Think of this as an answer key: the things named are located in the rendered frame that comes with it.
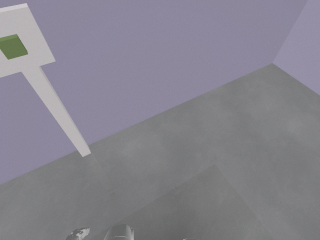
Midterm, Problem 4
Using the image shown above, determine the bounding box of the left robot hand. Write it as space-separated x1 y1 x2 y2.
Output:
65 227 90 240

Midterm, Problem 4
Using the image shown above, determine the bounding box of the panel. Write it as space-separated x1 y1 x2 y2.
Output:
0 3 91 157

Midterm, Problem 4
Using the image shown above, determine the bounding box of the button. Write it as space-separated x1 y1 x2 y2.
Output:
0 34 28 60

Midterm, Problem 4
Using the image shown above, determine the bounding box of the robot left thigh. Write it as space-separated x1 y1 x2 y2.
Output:
104 224 134 240

